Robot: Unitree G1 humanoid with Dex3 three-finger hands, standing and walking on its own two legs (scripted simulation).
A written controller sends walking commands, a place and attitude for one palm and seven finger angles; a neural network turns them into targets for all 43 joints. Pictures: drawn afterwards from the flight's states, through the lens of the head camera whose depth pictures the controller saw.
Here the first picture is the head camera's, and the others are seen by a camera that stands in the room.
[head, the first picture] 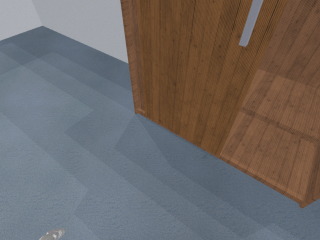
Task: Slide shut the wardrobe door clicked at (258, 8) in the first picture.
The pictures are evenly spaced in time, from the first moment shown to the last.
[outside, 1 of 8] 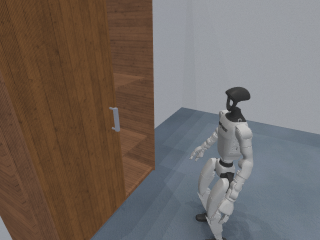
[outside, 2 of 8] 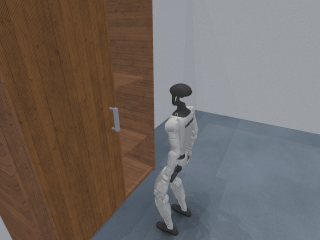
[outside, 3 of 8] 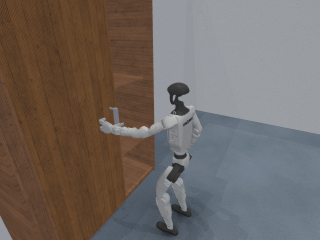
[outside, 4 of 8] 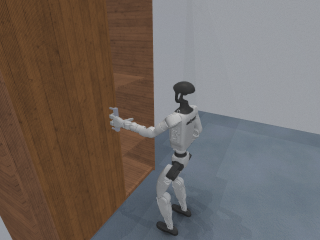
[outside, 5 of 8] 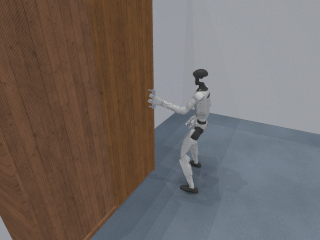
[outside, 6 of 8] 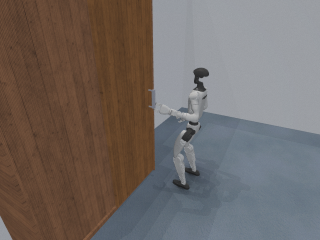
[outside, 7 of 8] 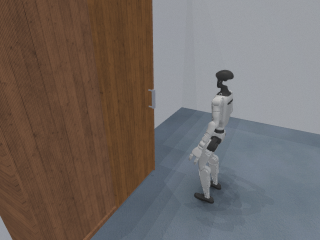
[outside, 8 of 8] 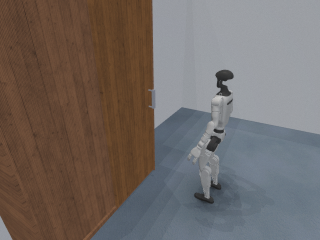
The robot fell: no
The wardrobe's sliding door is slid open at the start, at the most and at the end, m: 0.55 0.55 0.00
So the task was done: yes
